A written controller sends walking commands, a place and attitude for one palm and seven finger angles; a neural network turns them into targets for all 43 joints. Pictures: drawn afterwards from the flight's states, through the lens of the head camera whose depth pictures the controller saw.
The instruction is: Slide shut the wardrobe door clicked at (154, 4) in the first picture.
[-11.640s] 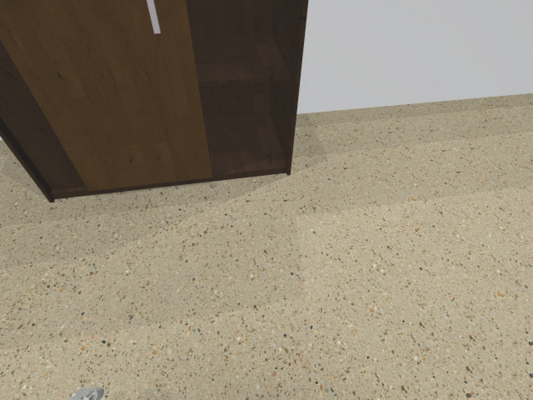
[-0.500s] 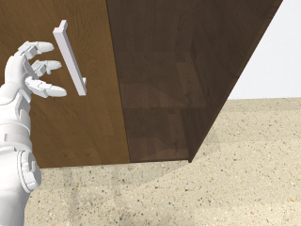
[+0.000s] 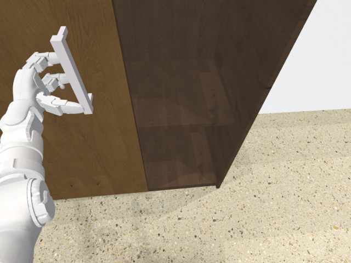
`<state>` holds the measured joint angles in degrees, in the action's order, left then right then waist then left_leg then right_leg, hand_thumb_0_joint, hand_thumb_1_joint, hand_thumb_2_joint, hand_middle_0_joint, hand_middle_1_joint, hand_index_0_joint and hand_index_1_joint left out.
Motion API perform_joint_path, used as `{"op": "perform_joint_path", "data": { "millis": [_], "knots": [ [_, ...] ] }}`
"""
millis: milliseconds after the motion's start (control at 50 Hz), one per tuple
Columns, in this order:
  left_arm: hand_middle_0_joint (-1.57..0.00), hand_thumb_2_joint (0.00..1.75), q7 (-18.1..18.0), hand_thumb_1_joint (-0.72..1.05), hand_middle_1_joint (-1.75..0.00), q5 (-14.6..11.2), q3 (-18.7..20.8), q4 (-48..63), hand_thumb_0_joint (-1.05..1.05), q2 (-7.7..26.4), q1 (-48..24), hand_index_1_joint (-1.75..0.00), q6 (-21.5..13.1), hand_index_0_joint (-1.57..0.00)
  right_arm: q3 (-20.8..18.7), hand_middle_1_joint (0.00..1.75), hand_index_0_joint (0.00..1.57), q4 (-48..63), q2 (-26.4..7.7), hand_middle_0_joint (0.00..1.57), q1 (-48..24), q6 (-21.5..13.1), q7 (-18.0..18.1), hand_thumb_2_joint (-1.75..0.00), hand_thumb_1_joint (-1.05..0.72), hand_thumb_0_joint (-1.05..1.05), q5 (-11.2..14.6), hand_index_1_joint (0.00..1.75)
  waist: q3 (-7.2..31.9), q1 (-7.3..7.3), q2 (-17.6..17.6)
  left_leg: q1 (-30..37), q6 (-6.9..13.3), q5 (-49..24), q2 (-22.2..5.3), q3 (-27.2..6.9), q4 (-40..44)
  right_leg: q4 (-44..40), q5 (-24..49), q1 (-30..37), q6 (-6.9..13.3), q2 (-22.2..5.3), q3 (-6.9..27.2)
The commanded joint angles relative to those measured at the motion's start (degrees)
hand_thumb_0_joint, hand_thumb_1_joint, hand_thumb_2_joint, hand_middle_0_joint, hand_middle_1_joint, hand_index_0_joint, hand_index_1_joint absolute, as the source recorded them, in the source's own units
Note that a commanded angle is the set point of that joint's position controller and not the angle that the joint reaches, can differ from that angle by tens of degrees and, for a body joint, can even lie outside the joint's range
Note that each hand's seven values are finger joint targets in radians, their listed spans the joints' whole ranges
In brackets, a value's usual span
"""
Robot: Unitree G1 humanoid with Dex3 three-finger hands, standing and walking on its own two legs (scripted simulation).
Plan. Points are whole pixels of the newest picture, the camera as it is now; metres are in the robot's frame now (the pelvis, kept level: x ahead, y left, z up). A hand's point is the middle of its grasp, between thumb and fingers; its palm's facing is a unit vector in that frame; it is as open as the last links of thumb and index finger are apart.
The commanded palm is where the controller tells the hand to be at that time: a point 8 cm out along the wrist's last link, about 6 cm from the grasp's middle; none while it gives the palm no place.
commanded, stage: feel for the door with the fingertips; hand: left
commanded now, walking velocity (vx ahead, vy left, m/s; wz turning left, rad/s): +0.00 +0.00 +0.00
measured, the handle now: (77, 75) +0.52 +0.21 +0.14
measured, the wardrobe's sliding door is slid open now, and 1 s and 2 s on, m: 0.40 0.40 0.40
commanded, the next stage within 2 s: slide the fingers in behind the handle in 0.16 s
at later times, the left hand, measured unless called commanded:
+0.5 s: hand (58, 85) +0.47 +0.23 +0.15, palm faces +0.06 -1.00 +0.01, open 13.9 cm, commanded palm +0.44 +0.28 +0.15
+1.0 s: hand (65, 88) +0.46 +0.21 +0.16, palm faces +0.06 -1.00 +0.00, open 14.0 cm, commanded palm +0.44 +0.26 +0.15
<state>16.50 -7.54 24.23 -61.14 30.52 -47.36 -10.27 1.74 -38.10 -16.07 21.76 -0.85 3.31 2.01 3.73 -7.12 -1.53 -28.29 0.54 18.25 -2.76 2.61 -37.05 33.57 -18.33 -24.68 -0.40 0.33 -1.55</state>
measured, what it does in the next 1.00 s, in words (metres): stands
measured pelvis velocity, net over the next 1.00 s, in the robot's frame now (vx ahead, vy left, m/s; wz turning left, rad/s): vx -0.01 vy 0.00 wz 0.01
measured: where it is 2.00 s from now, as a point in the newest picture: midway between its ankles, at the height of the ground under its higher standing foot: outside the picture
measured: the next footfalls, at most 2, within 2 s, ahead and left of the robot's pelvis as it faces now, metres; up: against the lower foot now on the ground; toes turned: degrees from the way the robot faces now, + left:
none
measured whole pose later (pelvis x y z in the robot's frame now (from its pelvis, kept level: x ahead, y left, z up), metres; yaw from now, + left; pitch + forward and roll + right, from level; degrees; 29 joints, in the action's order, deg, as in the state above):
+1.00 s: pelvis -0.01 +0.00 +0.00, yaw +1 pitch +9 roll -2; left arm 14.2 -8.3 20.2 -59.6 27.3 -48.2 -10.6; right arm 1.5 -38.2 -16.0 20.7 -1.9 2.8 2.0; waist 3.7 -5.8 -1.7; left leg -28.6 0.7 17.9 -2.2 1.8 -37.9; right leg 34.5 -18.3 -24.7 -0.5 -0.1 -2.2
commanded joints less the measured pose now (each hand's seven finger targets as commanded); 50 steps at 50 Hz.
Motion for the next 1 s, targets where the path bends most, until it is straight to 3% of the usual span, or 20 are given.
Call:
{"op": "perform_joint_path", "data": {
  "millis": [0, 60, 80, 140, 160, 200, 260, 340, 380, 440, 480, 520, 540, 560, 600, 660, 800, 880, 920, 980],
  "knots": [
    [-0.3, 0.3, 0.0, -0.5, -1.2, 0.0, 1.5, 11.5, 0.0, 19.1, -29.4, -1.2, -4.4, -0.3, -3.4, 0.3, 0.2, 4.6, -9.6, 0.2, 4.9, -1.5, 1.1, -0.9, -0.9, 0.0, 0.3, 0.3, 18.6, -0.37, -3.4, 14.0, 1.9, -17.7, 1.7, -2.4, 2.4, -2.8, 20.2, 3.0, 0.9, 1.4, 0.3],
    [-0.3, 0.3, 0.6, -0.5, -1.2, -1.0, 2.0, 12.1, 0.0, 18.2, -29.8, -1.2, -5.4, -0.3, -3.6, 0.3, 0.2, 4.3, -9.5, 0.2, 5.4, -1.6, 1.1, -0.9, -0.9, 0.0, 0.1, 0.3, 21.6, -0.12, -4.6, 16.6, 1.6, -21.1, 1.5, -2.9, 1.5, -2.3, 21.9, 3.1, 1.1, 1.5, 0.1],
    [-0.3, 0.3, 0.7, -0.5, -1.2, -1.4, 2.8, 10.9, 0.0, 19.1, -29.4, -1.2, -5.3, -0.3, -3.7, 0.3, 0.2, 4.0, -9.7, 0.2, 5.6, -1.5, 1.2, -0.9, -0.9, 0.0, 0.1, 0.3, 21.7, -0.33, -2.3, 16.1, 1.7, -20.6, 1.4, -2.9, 1.5, -2.4, 22.0, 3.3, 0.9, 1.6, 0.1],
    [-0.3, 0.3, 1.3, -0.5, -1.2, -0.9, 1.6, 9.1, 0.0, 18.9, -30.4, -1.2, -5.1, -0.3, -3.5, 0.3, 0.2, 3.6, -9.8, 0.2, 6.0, -1.3, 1.2, -0.9, -0.9, 0.0, 0.1, 0.3, 19.4, -0.85, -2.7, 14.5, 1.9, -20.1, 1.5, -2.9, 1.4, -2.4, 21.5, 2.4, 1.0, 1.5, 0.0],
    [-0.3, 0.3, 1.4, -0.5, -1.2, -0.6, 0.6, 9.4, 0.0, 18.1, -31.9, -1.2, -5.1, -0.3, -3.4, 0.3, 0.2, 3.6, -9.7, 0.2, 5.6, -1.4, 1.1, -0.9, -0.9, 0.0, 0.2, 0.3, 19.0, -1.22, -4.7, 14.8, 1.8, -19.6, 1.6, -2.9, 1.4, -2.4, 20.9, 1.1, 0.9, 1.5, 0.2],
    [-0.3, 0.3, 1.3, -0.5, -1.2, -0.6, 1.8, 8.4, 0.0, 19.5, -31.6, -1.2, -4.9, -0.3, -3.6, 0.3, 0.2, 3.4, -9.9, 0.2, 6.1, -1.3, 1.1, -0.9, -0.9, 0.0, 0.0, 0.3, 19.4, -0.98, -3.1, 14.2, 1.8, -19.2, 1.5, -3.2, 1.4, -2.4, 20.3, 1.4, 0.9, 1.5, 0.1],
    [-0.3, 0.3, 1.4, -0.5, -1.2, -0.7, 1.6, 11.0, 0.0, 18.8, -32.7, -1.2, -5.5, -0.3, -3.8, 0.3, 0.2, 3.5, -9.7, 0.2, 6.3, -1.2, 1.0, -0.9, -0.9, 0.0, -0.1, 0.3, 23.0, -0.8, -5.9, 17.0, 1.6, -22.1, 1.5, -3.5, 0.8, -1.9, 21.6, 1.4, 1.0, 1.5, 0.0],
    [-0.3, 0.3, 1.5, -0.5, -1.2, -1.6, -0.4, 11.8, 0.0, 15.6, -31.0, -1.2, -5.6, -0.3, -3.8, 0.3, 0.2, 3.7, -9.5, 0.2, 6.0, -1.1, 0.8, -0.9, -0.9, 0.0, -0.1, 0.3, 21.0, -0.82, -4.7, 17.1, 1.6, -21.9, 1.3, -3.7, 1.1, -2.2, 20.5, 0.9, 1.3, 1.8, -0.5],
    [-0.3, 0.3, 1.3, -0.5, -1.2, -1.6, 0.3, 12.5, 0.0, 15.7, -29.0, -1.2, -5.4, -0.3, -3.8, 0.3, 0.2, 4.1, -9.6, 0.2, 5.7, -1.2, 0.5, -0.9, -0.9, 0.0, 0.0, 0.3, 21.6, 0.02, -6.1, 17.9, 1.4, -21.9, 1.3, -3.8, 1.4, -2.2, 20.1, 0.7, 1.3, 1.9, -0.5],
    [-0.3, 0.3, 0.9, -0.5, -1.2, -1.9, 1.7, 13.5, 0.0, 17.1, -26.2, -1.2, -5.0, -0.3, -4.0, 0.3, 0.2, 4.4, -9.7, 0.2, 5.6, -1.0, 0.5, -0.9, -0.9, 0.0, 0.0, 0.3, 21.8, 0.73, -3.9, 17.2, 1.6, -22.5, 1.2, -3.6, 1.5, -2.2, 20.9, 2.5, 1.4, 1.9, -0.7],
    [-0.3, 0.3, 0.9, -0.5, -1.2, -1.5, 2.4, 14.7, 0.0, 18.0, -24.8, -1.2, -4.5, -0.3, -3.9, 0.3, 0.2, 5.0, -9.6, 0.2, 5.1, -0.9, 0.4, -0.9, -0.9, 0.0, 0.1, 0.3, 21.7, 1.4, -4.9, 16.6, 1.5, -22.1, 1.3, -3.4, 1.9, -2.2, 21.0, 3.1, 1.4, 1.8, -0.6],
    [-0.3, 0.3, 0.8, -0.5, -1.2, -1.7, 0.4, 14.0, 0.0, 15.1, -24.6, -1.2, -3.7, -0.3, -3.8, 0.3, 0.2, 5.1, -9.3, 0.2, 4.7, -0.9, 0.5, -0.9, -0.9, 0.0, 0.3, 0.3, 18.5, 0.67, -3.2, 15.6, 1.5, -20.0, 1.2, -3.2, 2.5, -2.7, 19.6, 1.9, 1.2, 1.9, -0.9],
    [-0.3, 0.3, 0.8, -0.5, -1.2, -2.3, -0.2, 15.6, 0.0, 14.0, -24.2, -1.2, -3.7, -0.3, -3.8, 0.3, 0.2, 5.5, -9.2, 0.2, 4.5, -0.9, 0.5, -0.9, -0.9, 0.0, 0.3, 0.3, 18.9, 0.9, -3.9, 16.0, 1.7, -20.5, 1.3, -3.0, 2.4, -2.7, 20.0, 2.6, 1.4, 1.9, -0.8],
    [-0.3, 0.3, 0.5, -0.5, -1.2, -2.2, 1.4, 16.0, 0.0, 15.9, -23.6, -1.2, -3.5, -0.3, -3.8, 0.3, 0.2, 5.6, -9.5, 0.2, 4.3, -1.0, 0.5, -0.9, -0.9, 0.0, 0.4, 0.3, 19.8, 1.38, -3.6, 16.1, 1.6, -20.0, 1.3, -3.1, 2.5, -2.7, 19.8, 3.0, 1.4, 1.9, -0.6],
    [-0.3, 0.3, 0.3, -0.5, -1.2, -2.3, -0.4, 16.7, 0.0, 13.4, -24.4, -1.2, -3.3, -0.3, -3.8, 0.3, 0.2, 5.7, -9.1, 0.2, 3.9, -1.3, 0.5, -0.9, -0.9, 0.0, 0.5, 0.3, 19.1, 0.81, -4.4, 16.7, 1.5, -19.3, 1.3, -3.3, 2.8, -3.0, 18.7, 2.0, 1.3, 1.9, -0.7],
    [-0.3, 0.3, -0.5, -0.5, -1.2, -2.5, 0.5, 17.0, 0.0, 14.3, -25.4, -1.2, -3.4, -0.3, -3.7, 0.3, 0.2, 5.2, -9.3, 0.2, 3.9, -1.5, 0.6, -0.9, -0.9, 0.0, 0.4, 0.3, 18.5, 0.49, -2.5, 16.2, 1.7, -18.7, 1.3, -3.3, 2.8, -3.1, 18.8, 2.2, 1.2, 1.8, -0.6],
    [-0.3, 0.3, -1.5, -0.5, -1.2, -1.8, -2.7, 14.9, 0.0, 10.6, -28.8, -1.2, -3.8, -0.3, -3.5, 0.3, 0.2, 4.3, -8.9, 0.2, 3.4, -2.4, 0.6, -0.9, -0.9, 0.0, 0.4, 0.3, 17.0, -0.44, -3.1, 16.4, 1.4, -15.8, 1.5, -3.7, 2.8, -3.2, 15.8, 0.1, 1.3, 1.7, -0.7],
    [-0.3, 0.3, -1.9, -0.5, -1.2, -1.4, -1.9, 13.7, 0.0, 12.0, -28.8, -1.2, -4.2, -0.3, -3.4, 0.3, 0.2, 4.3, -9.0, 0.2, 3.4, -2.5, 0.5, -0.9, -0.9, 0.0, 0.3, 0.3, 17.9, 0.08, -3.0, 15.6, 1.4, -15.6, 1.6, -3.5, 2.6, -2.9, 16.3, 1.1, 1.3, 1.5, -0.4],
    [-0.3, 0.3, -2.1, -0.5, -1.2, -1.1, -3.6, 14.8, 0.0, 9.6, -29.1, -1.2, -4.6, -0.3, -3.5, 0.3, 0.2, 4.5, -8.7, 0.2, 3.2, -2.7, 0.3, -0.9, -0.9, 0.0, 0.3, 0.3, 19.1, 0.16, -4.9, 17.3, 1.1, -17.0, 1.6, -3.9, 2.4, -2.5, 16.4, 0.3, 1.5, 1.6, -0.6],
    [-0.3, 0.3, -2.5, -0.5, -1.2, -1.7, -3.4, 13.8, 0.0, 9.3, -29.3, -1.2, -4.3, -0.3, -3.5, 0.3, 0.2, 4.4, -8.8, 0.2, 3.3, -2.6, 0.2, -0.9, -0.9, 0.0, 0.4, 0.3, 18.1, -0.13, -2.6, 16.1, 1.3, -16.2, 1.6, -3.8, 2.4, -2.7, 16.2, 0.4, 1.3, 1.7, -0.6]
  ]
}}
